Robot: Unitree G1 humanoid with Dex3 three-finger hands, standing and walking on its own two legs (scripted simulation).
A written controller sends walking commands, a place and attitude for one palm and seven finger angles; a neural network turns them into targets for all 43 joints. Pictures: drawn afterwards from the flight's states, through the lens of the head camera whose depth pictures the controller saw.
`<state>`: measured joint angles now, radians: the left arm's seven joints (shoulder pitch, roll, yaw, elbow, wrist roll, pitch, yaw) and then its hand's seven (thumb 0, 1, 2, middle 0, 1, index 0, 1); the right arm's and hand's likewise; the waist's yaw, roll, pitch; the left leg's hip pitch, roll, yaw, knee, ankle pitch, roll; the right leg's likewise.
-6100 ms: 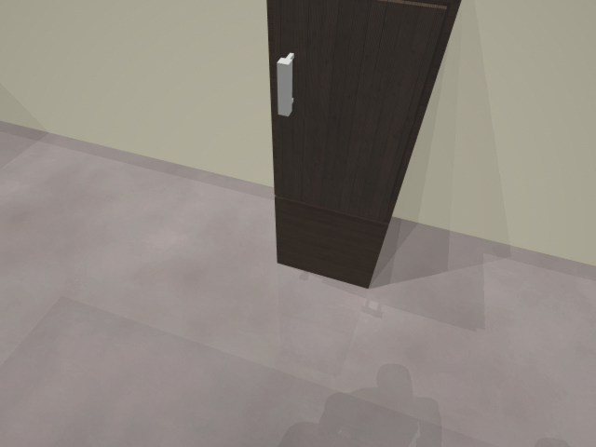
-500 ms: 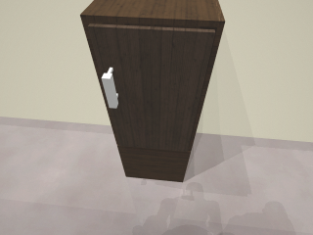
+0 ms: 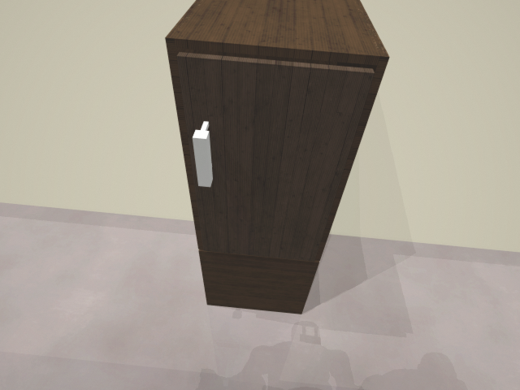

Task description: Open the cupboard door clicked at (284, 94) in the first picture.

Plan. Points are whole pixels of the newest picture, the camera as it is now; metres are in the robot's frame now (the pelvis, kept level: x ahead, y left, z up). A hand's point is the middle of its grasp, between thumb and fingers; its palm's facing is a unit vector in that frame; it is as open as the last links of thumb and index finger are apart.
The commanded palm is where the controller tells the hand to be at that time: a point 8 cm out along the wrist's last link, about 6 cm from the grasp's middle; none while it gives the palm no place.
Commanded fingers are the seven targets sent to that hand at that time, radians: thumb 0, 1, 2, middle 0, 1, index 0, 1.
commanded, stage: come to a stop and stand still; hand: left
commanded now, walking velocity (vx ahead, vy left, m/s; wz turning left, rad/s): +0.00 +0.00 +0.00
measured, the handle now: (205, 153) +0.55 +0.14 +0.06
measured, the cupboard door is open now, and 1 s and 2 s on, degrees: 0 0 0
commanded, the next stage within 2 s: look again from close up in 0.40 s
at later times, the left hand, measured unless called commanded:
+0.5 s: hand out of the picture +0.00 +0.24 -0.17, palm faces +0.00 -0.97 -0.25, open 7.4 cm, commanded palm none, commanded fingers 0.00 0.90 0.90 -0.20 -0.30 -0.20 -0.30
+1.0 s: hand out of the picture +0.05 +0.22 -0.16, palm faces -0.03 -0.97 -0.25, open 7.4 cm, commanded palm none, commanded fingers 0.00 0.90 0.90 -0.20 -0.30 -0.20 -0.30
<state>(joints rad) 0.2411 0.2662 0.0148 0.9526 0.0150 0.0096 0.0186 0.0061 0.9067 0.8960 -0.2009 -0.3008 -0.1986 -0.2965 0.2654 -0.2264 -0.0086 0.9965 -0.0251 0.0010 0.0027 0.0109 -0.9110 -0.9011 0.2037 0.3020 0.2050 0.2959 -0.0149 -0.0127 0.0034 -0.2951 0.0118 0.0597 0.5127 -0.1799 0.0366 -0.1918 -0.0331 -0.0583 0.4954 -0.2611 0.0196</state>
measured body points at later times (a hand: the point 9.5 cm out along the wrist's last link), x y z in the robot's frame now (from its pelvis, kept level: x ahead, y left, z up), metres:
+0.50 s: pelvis +0.00 +0.02 +0.01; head +0.00 +0.04 +0.46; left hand +0.00 +0.29 -0.15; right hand +0.06 -0.25 -0.13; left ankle +0.06 +0.09 -0.74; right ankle +0.00 -0.13 -0.73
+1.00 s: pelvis +0.01 +0.02 +0.01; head +0.01 +0.03 +0.46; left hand +0.05 +0.27 -0.15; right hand +0.06 -0.25 -0.13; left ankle +0.06 +0.09 -0.74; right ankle +0.00 -0.14 -0.73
